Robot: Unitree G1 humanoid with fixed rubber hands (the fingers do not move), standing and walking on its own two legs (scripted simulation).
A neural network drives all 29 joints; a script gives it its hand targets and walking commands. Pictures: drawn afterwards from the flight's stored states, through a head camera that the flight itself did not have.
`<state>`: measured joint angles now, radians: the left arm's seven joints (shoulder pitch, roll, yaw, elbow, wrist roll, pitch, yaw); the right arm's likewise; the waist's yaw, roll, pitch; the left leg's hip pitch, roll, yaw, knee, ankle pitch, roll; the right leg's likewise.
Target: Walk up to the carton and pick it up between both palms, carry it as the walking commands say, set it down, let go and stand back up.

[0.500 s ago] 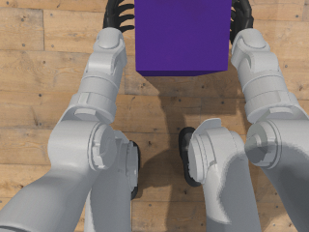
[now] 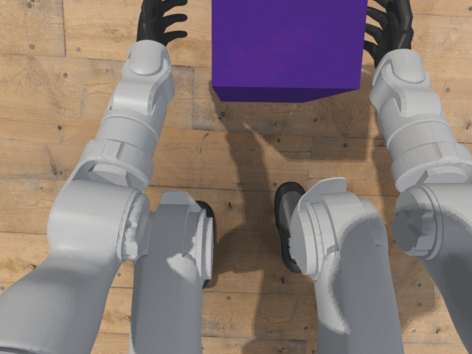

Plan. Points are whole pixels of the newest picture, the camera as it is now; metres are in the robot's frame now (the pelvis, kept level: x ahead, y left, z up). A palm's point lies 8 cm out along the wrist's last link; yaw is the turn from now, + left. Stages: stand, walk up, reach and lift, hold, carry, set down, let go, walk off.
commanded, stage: set down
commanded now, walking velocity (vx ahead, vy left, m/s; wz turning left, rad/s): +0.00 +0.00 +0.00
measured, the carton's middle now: (272, 44) +0.52 -0.07 -0.24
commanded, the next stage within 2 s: let go in 1.60 s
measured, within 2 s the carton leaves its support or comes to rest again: neither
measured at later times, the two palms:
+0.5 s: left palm (127, 4) +0.54 +0.11 -0.11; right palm (443, 24) +0.50 -0.25 -0.12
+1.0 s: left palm out of the picture +0.55 +0.11 +0.05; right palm out of the picture +0.50 -0.26 +0.05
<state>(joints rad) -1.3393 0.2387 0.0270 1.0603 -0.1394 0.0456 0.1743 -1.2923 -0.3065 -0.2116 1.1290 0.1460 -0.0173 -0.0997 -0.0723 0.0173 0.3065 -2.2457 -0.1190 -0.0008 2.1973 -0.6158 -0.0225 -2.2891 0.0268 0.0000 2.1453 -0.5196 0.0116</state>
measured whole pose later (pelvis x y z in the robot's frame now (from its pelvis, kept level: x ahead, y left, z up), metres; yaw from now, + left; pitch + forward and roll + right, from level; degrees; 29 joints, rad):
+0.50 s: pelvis +0.01 +0.00 +0.03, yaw +0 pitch +40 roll +1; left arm -1.24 0.26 0.09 0.88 -0.14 0.13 0.16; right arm -1.18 -0.33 -0.19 0.91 0.16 0.08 -0.08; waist -0.08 0.03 0.19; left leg -2.19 -0.10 0.00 2.12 -0.63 -0.02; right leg -2.24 0.04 0.01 2.07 -0.53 0.00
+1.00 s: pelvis +0.02 -0.01 +0.16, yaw -1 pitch +46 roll +1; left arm -1.10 0.20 0.20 0.81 -0.01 0.17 0.11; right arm -1.03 -0.25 -0.30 0.80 0.06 0.13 -0.02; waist -0.07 0.02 -0.06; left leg -1.91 -0.08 -0.02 1.63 -0.53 -0.02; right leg -1.96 0.05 0.03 1.59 -0.45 0.00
